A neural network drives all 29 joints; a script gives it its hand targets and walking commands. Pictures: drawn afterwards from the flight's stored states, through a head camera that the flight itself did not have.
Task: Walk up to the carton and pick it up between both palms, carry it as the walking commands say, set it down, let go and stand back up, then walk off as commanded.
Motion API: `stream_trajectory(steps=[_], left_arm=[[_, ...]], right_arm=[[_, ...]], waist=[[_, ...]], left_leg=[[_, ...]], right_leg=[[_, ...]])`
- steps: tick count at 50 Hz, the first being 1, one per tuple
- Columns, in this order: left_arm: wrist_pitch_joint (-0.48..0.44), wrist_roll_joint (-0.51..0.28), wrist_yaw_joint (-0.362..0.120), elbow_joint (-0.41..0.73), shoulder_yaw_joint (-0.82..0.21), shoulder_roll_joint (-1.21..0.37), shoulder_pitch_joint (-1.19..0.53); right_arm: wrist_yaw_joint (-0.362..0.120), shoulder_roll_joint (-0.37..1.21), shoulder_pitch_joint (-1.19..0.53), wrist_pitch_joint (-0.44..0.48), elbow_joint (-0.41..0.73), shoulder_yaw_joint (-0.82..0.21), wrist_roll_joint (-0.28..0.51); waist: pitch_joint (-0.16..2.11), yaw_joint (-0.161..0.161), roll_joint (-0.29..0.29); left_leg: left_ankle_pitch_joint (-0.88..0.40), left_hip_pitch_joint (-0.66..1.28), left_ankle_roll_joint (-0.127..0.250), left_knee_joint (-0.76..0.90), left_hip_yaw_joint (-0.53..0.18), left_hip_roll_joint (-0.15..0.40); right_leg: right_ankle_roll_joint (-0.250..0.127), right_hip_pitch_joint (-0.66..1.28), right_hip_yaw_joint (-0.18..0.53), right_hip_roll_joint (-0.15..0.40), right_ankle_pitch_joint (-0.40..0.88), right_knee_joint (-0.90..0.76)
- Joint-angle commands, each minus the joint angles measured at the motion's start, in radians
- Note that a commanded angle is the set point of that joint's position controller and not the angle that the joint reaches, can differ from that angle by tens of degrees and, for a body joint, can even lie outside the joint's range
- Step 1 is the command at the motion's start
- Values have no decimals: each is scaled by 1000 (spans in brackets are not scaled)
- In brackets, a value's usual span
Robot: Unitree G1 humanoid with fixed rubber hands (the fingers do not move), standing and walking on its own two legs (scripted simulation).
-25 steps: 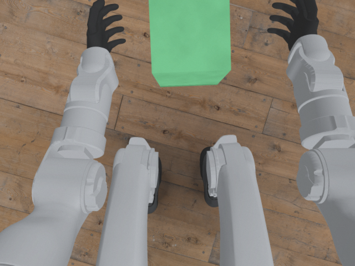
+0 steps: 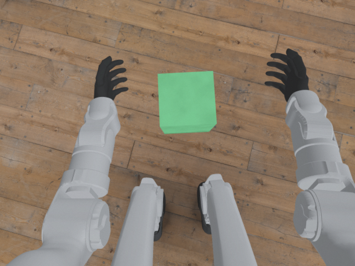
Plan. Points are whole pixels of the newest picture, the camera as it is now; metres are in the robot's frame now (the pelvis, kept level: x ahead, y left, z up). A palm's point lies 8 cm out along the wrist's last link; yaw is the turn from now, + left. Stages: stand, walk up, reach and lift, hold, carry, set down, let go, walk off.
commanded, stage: set down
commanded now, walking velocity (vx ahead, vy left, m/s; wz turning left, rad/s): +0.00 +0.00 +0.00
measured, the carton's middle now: (186, 106) +0.53 -0.03 -0.47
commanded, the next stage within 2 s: let go in 0.38 s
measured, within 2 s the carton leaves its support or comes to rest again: neither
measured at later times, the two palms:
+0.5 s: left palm (87, 99) +0.44 +0.16 -0.02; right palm (312, 86) +0.44 -0.23 -0.01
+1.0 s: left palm out of the picture +0.29 +0.22 +0.10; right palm out of the picture +0.30 -0.23 +0.10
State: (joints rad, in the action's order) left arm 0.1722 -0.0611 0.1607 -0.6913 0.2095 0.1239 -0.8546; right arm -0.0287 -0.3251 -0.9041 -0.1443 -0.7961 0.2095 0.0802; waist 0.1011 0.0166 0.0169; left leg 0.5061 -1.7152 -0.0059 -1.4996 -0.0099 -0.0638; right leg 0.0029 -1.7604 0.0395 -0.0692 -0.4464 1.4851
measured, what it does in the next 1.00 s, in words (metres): rises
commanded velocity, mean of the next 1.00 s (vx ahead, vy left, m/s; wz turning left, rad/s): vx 0.00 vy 0.00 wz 0.00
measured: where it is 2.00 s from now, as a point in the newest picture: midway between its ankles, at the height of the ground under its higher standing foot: (181, 219)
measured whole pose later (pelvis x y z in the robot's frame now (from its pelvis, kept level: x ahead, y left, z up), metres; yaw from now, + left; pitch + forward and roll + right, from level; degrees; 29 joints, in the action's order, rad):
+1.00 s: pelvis +0.07 +0.00 +0.19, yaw +0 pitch +16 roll +0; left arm 0.01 0.04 -0.02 -0.55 0.09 0.14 0.00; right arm -0.06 -0.17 -0.02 0.01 -0.58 0.11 -0.04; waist 0.04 0.00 -0.01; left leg 0.29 -0.59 0.01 -0.60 -0.06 -0.04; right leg -0.02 -0.62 0.04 -0.05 -0.24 0.59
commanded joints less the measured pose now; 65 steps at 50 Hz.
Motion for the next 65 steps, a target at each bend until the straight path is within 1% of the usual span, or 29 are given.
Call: stream_trajectory(steps=[1,2,3,4,6,7,8,11,12,13,16,19,20,21,24,25,27,28,31,33,36,38,39,40,46,51,55,61,65], left_arm=[[-70,30,-47,23,31,35,-143],[-86,28,-51,34,20,21,-140],[-99,38,-56,30,34,36,-123],[-108,37,-57,35,25,27,-118],[-121,49,-60,21,31,36,-103],[-125,47,-62,24,21,26,-105],[-132,52,-62,48,18,24,-111],[-136,68,-61,65,24,19,-114],[-136,83,-61,59,34,28,-124],[-132,89,-62,34,38,23,-133],[-126,117,-69,20,68,25,-151],[-124,149,-74,3,96,31,-114],[-123,155,-77,6,93,28,-98],[-122,160,-77,15,91,32,-84],[-123,170,-84,111,51,54,14],[-120,184,-82,154,46,67,112],[-120,175,-88,249,14,83,172],[-116,175,-95,268,2,92,201],[-93,153,-126,250,-28,79,374],[-99,135,-143,257,-50,76,441],[-126,103,-164,254,-78,59,489],[-142,97,-171,243,-90,62,595],[-149,95,-172,232,-91,72,615],[-156,97,-171,235,-86,81,631],[-191,107,-172,248,-84,115,859],[-214,84,-187,323,-107,145,996],[-202,70,-200,370,-129,165,1047],[-115,44,-232,333,-156,166,1035],[-73,62,-237,366,-148,178,1002]], right_arm=[[-31,-42,-157,54,-7,26,-36],[-33,-39,-154,71,4,33,-33],[-33,-27,-126,82,-21,36,-26],[-34,-46,-119,95,-20,56,-34],[-27,-67,-104,112,-32,82,-56],[-27,-68,-105,118,-29,87,-67],[-26,-72,-112,126,-2,93,-66],[-22,-71,-128,136,23,104,-81],[-22,-64,-140,138,19,108,-84],[-21,-67,-147,135,2,115,-100],[-23,-31,-168,126,4,105,-112],[-30,-17,-126,121,-21,120,-139],[-32,-1,-105,117,-20,112,-139],[-32,-12,-93,115,-9,121,-155],[-18,-13,24,113,98,119,-182],[-17,-18,108,114,163,107,-175],[-12,-32,150,115,286,65,-168],[-9,-30,185,111,297,49,-166],[-15,-7,332,92,333,14,-177],[-18,13,414,95,328,3,-162],[-24,42,504,114,288,-20,-139],[-29,72,620,130,278,-49,-118],[-31,69,635,139,275,-54,-112],[-31,67,663,144,269,-55,-110],[-26,69,859,180,316,-80,-121],[-14,51,1005,190,409,-78,-135],[-14,39,1085,170,437,-96,-122],[-33,28,1059,86,450,-138,-91],[-51,24,1047,36,466,-142,-88]], waist=[[728,5,-85],[753,11,-80],[773,-2,-80],[801,12,-65],[824,17,-51],[825,29,-56],[839,23,-30],[828,17,-13],[805,2,-7],[756,14,-20],[718,-1,-38],[723,2,-43],[738,-7,-36],[787,2,-50],[954,18,-49],[1061,2,-25],[1080,-5,-39],[1041,-14,-31],[819,11,-90],[658,21,-95],[433,29,-63],[398,12,-34],[379,3,-37],[358,-5,-16],[308,-37,10],[246,-16,-13],[121,-13,-26],[-139,-9,-19],[-183,-13,7]], left_leg=[[-318,332,-35,287,29,-27],[-365,378,-35,310,17,-25],[-400,397,-37,328,19,-23],[-417,436,-40,346,12,-21],[-456,456,-47,382,10,-20],[-448,459,-47,402,9,-18],[-459,505,-47,423,7,-17],[-442,558,-50,479,10,-11],[-413,560,-50,500,9,-7],[-374,547,-49,511,7,-4],[-300,545,-44,550,11,-1],[-298,571,-45,576,14,-4],[-311,603,-45,584,14,-5],[-330,641,-46,583,12,-8],[-418,740,-41,590,14,-15],[-480,843,-41,591,13,-19],[-520,861,-34,608,10,-18],[-510,852,-35,628,12,-16],[-402,845,-24,710,9,-6],[-353,865,-18,762,-3,4],[-303,911,-12,833,-21,23],[-336,1004,-15,868,-27,33],[-359,1024,-16,876,-32,36],[-371,1044,-19,893,-31,39],[-494,1233,-21,972,-37,44],[-581,1421,-13,1033,-46,37],[-589,1496,-6,1086,-46,41],[-355,1478,0,1149,-37,57],[-267,1477,0,1165,-30,63]], right_leg=[[14,670,-19,5,401,-270],[12,686,-17,4,449,-281],[10,733,-4,9,504,-298],[9,742,-2,8,518,-315],[6,803,12,15,584,-352],[8,823,13,14,585,-371],[9,822,12,13,581,-392],[9,858,13,16,558,-458],[12,852,12,19,524,-475],[15,828,3,23,473,-492],[17,861,-1,34,399,-534],[17,901,-8,36,398,-556],[18,923,-11,35,404,-564],[20,951,-16,33,420,-566],[24,1101,-11,28,557,-564],[24,1171,-14,24,616,-562],[28,1252,-8,25,690,-565],[29,1278,-2,32,694,-580],[27,1309,2,38,599,-667],[20,1297,13,45,529,-722],[9,1260,22,56,432,-791],[3,1287,18,58,426,-823],[2,1292,17,57,436,-831],[1,1312,18,61,442,-843],[7,1491,23,57,542,-912],[12,1628,19,40,620,-981],[10,1680,5,29,582,-1033],[-9,1679,-13,40,331,-1098],[-10,1725,-28,36,280,-1089]])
